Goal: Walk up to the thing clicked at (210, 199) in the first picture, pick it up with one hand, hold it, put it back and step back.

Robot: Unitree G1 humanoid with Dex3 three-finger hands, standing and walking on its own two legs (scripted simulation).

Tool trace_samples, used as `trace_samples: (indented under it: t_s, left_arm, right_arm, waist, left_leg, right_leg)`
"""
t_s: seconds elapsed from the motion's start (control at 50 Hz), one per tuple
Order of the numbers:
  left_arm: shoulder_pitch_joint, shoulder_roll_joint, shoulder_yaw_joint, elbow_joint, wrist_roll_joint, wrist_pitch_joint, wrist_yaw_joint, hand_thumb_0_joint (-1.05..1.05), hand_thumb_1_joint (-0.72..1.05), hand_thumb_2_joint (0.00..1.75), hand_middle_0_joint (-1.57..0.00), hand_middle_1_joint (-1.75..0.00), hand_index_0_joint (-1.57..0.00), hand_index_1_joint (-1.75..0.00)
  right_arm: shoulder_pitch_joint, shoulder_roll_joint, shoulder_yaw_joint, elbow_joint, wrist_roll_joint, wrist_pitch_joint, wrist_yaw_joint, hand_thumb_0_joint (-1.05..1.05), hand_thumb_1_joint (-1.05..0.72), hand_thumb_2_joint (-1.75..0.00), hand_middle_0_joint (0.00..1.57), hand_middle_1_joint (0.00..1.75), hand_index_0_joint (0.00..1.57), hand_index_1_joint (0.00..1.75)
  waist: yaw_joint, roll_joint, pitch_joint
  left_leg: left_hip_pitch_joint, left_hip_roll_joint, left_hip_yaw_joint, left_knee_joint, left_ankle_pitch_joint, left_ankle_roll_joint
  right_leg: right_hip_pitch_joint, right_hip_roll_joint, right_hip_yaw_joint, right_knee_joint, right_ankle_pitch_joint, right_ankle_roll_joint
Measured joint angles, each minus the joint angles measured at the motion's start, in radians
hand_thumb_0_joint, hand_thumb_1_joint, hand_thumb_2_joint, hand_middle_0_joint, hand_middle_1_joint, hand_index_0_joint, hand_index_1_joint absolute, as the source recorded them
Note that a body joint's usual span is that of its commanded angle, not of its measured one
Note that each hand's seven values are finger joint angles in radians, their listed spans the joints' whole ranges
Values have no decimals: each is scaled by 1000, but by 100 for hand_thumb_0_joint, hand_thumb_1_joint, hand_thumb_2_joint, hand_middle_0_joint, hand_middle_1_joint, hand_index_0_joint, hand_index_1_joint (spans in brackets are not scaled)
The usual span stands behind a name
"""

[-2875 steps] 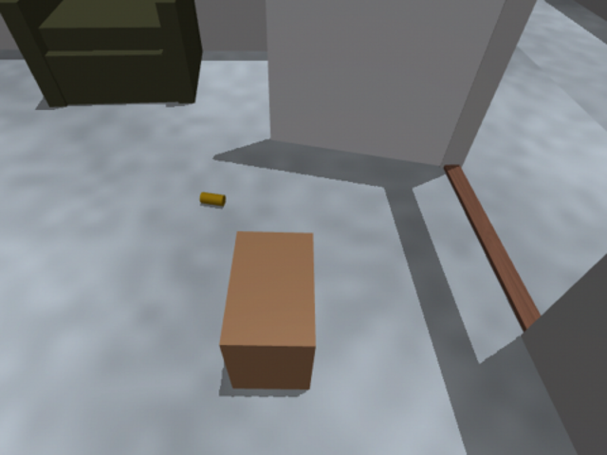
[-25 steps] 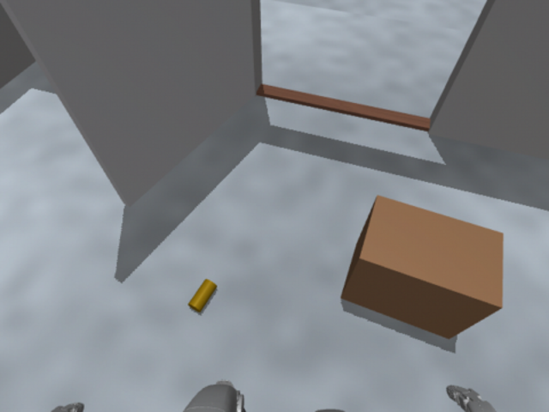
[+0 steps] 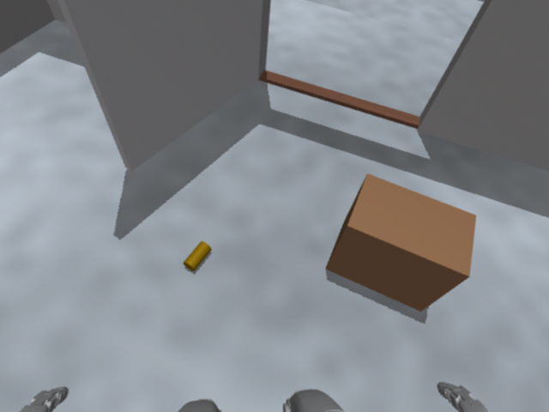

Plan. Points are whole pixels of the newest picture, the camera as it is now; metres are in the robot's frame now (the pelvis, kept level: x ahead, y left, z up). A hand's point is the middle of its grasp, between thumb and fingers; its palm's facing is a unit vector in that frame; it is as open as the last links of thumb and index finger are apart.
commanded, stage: step back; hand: left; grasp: from above
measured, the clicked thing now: (197, 256) +0.70 +0.23 -0.74
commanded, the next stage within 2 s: stand in 2.00 s
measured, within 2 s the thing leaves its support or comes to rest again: neither
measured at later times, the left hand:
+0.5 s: hand out of the picture -0.05 +0.25 -0.14, palm faces +0.06 -0.90 -0.44, open 7.4 cm
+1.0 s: hand out of the picture -0.29 +0.21 -0.13, palm faces +0.04 -0.89 -0.45, open 7.4 cm
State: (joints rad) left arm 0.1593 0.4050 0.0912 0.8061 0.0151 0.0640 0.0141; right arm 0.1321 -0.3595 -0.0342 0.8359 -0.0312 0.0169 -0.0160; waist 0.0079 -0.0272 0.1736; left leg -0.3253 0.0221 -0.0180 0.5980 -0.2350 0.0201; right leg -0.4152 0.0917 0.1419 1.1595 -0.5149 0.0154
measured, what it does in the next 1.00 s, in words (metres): walks backwards: right foot, then left foot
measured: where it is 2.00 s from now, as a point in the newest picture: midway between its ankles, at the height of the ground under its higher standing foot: outside the picture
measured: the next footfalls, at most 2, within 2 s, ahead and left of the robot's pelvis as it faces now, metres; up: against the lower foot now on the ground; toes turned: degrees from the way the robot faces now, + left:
right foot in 0.12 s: -0.05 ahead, -0.16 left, +0.00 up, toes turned +1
left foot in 0.48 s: -0.15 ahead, +0.09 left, +0.00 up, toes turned +2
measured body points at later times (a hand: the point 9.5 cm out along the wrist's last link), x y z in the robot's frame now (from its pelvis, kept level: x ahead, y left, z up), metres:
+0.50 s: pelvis -0.17 -0.03 -0.02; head -0.11 -0.03 +0.43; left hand -0.06 +0.29 -0.12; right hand -0.08 -0.35 -0.14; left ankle -0.19 +0.08 -0.73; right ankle -0.09 -0.16 -0.73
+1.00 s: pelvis -0.34 -0.07 +0.00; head -0.31 -0.10 +0.44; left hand -0.30 +0.25 -0.10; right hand -0.23 -0.39 -0.13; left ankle -0.34 +0.08 -0.66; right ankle -0.32 -0.19 -0.73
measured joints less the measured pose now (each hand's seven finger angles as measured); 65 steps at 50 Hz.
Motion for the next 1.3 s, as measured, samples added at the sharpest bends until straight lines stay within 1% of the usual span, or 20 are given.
trace_samples:
  t_s: [0.08,0.12,0.16,0.22,0.26,0.32,0.42,0.5,0.56,0.64,0.72,0.78,0.82,0.88,0.92,0.98,1.1,1.14,1.2,1.3]
  left_arm:
    - [20,5,1,18,2,-4,-5,0,90,90,-20,-30,-21,-30]
    - [26,3,0,32,4,-12,-10,0,90,90,-20,-30,-21,-30]
    - [26,-24,-1,52,15,-22,-12,0,90,90,-20,-30,-21,-30]
    - [55,-43,-16,49,23,-20,-23,0,90,90,-20,-30,-21,-30]
    - [64,-54,-23,50,26,-15,-18,0,90,90,-20,-30,-21,-30]
    - [54,-58,-22,39,32,-13,-10,0,90,90,-20,-30,-21,-30]
    - [0,-39,-20,-18,30,-25,10,0,90,90,-20,-30,-21,-30]
    - [-56,-8,-24,-43,12,-15,11,0,90,90,-20,-30,-21,-30]
    - [-68,-11,-21,-16,6,5,16,0,90,90,-20,-30,-21,-30]
    - [-52,-10,-19,7,-5,5,13,0,90,90,-20,-30,-21,-30]
    - [-23,-12,-17,20,0,-7,4,0,90,90,-20,-30,-21,-30]
    - [-4,-13,-21,43,4,-21,0,0,90,90,-20,-30,-21,-30]
    - [0,-31,-21,73,14,-35,0,0,90,90,-20,-30,-21,-30]
    - [33,-43,-30,91,27,-37,-10,0,90,90,-20,-30,-21,-30]
    - [52,-49,-33,102,29,-38,-6,0,90,90,-20,-30,-21,-30]
    - [63,-50,-27,110,35,-44,-4,0,90,90,-20,-30,-21,-30]
    - [58,-19,-12,101,39,-64,-11,0,89,90,-20,-30,-21,-30]
    - [51,-2,-11,107,37,-56,-12,0,90,90,-20,-30,-21,-30]
    - [64,2,-14,143,24,-43,-14,0,90,90,-20,-30,-21,-30]
    - [77,14,-12,178,12,-56,-35,0,90,90,-20,-30,-21,-30]
  right_arm:
    - [-26,-15,-2,-33,-3,0,2,1,-90,-89,21,30,20,30]
    - [-36,-29,-4,-41,0,9,5,1,-90,-89,21,30,20,30]
    - [-49,-55,-14,-32,9,22,4,1,-90,-89,21,30,20,30]
    - [-31,-57,-26,0,20,43,-10,1,-90,-89,21,30,20,30]
    - [-7,-62,-28,11,28,42,-11,1,-90,-89,21,30,20,30]
    - [32,-67,-25,20,28,31,-11,1,-90,-89,21,29,20,30]
    - [70,-51,-20,40,18,33,-10,1,-90,-90,21,29,20,30]
    - [62,-20,-21,56,5,23,-3,1,-90,-89,21,29,20,30]
    - [45,-8,-9,54,0,23,15,1,-90,-89,21,30,20,30]
    - [27,2,2,43,-4,20,8,1,-90,-89,21,30,20,30]
    - [-11,-9,-2,12,-9,19,4,1,-90,-89,21,30,20,30]
    - [-41,-29,-3,-9,-3,23,6,1,-90,-89,21,30,20,30]
    - [-64,-52,-8,-6,5,33,8,1,-90,-89,21,30,20,30]
    - [-51,-50,-20,19,13,54,-1,1,-90,-89,21,30,20,30]
    - [-28,-55,-22,32,20,54,0,1,-90,-89,21,29,20,30]
    - [20,-64,-25,51,16,42,6,1,-90,-89,21,29,20,30]
    - [109,-57,-30,133,-3,35,28,1,-90,-90,21,29,20,30]
    - [116,-40,-36,160,-6,21,32,1,-90,-90,21,29,20,30]
    - [131,-20,-32,169,-12,0,38,1,-90,-89,21,29,20,30]
    - [125,6,-17,170,-19,-22,40,1,-90,-89,21,30,20,30]
  waist:
    - [6,10,7]
    - [10,22,4]
    - [1,82,14]
    - [16,71,-7]
    - [20,63,-18]
    - [14,61,-24]
    - [2,51,-2]
    - [0,-7,34]
    - [-11,-3,34]
    - [-10,4,3]
    - [3,18,-4]
    - [15,33,-8]
    - [11,84,2]
    - [23,77,-21]
    - [29,66,-36]
    - [26,70,-54]
    - [20,65,-87]
    - [19,32,-81]
    - [2,17,-103]
    - [-13,8,-113]
  left_leg:
    - [-58,23,15,29,28,-20]
    - [-97,34,17,58,38,-37]
    - [-135,58,-24,98,35,-40]
    - [-195,-52,-97,314,-198,-37]
    - [-212,-115,-118,464,-221,-32]
    - [-179,-141,-113,542,-227,-37]
    - [-23,-93,-60,317,-276,-40]
    - [85,-88,3,58,-117,-11]
    - [51,-65,-1,81,-106,1]
    - [21,-25,-3,32,-40,-4]
    - [-26,9,11,21,10,-11]
    - [-81,33,25,54,30,-30]
    - [-121,66,0,103,29,-33]
    - [-182,-33,-92,299,-194,-31]
    - [-201,-97,-127,451,-211,-30]
    - [-170,-113,-124,523,-192,-41]
    - [40,-41,-45,164,-266,-38]
    - [101,-56,-20,29,-138,-27]
    - [103,-62,-13,7,-101,-3]
    - [123,-36,-10,-40,-72,-9]
  right_leg:
    - [105,-57,-38,-238,12,4]
    - [173,-78,-71,-417,86,-11]
    - [198,-51,-108,-488,91,-12]
    - [154,-80,-99,-458,118,-25]
    - [144,-104,-92,-482,151,-25]
    - [121,-121,-103,-509,193,-24]
    - [64,-137,-149,-494,233,-22]
    - [-3,-175,-149,-409,237,-13]
    - [-49,-87,-72,-221,23,-28]
    - [-64,-2,-24,27,-16,-31]
    - [43,-33,-56,-106,-20,-5]
    - [159,-73,-91,-385,56,-12]
    - [200,-49,-121,-491,107,-22]
    - [156,-68,-117,-454,123,-37]
    - [144,-92,-109,-471,151,-36]
    - [128,-110,-120,-493,183,-36]
    - [98,-140,-179,-478,193,-35]
    - [84,-168,-171,-445,177,-30]
    - [49,-133,-115,-351,50,-32]
    - [59,-110,-126,-356,64,-32]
